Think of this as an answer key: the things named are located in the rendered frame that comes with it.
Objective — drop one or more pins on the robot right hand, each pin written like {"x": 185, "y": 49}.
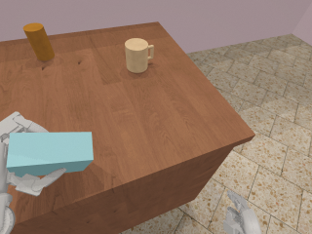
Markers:
{"x": 242, "y": 222}

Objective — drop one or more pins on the sponge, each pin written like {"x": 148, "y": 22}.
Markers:
{"x": 39, "y": 154}

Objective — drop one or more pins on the robot left hand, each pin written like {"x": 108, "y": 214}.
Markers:
{"x": 28, "y": 184}

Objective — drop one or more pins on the robot left forearm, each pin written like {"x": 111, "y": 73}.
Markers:
{"x": 7, "y": 215}

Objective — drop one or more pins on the table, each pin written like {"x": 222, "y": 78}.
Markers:
{"x": 158, "y": 136}

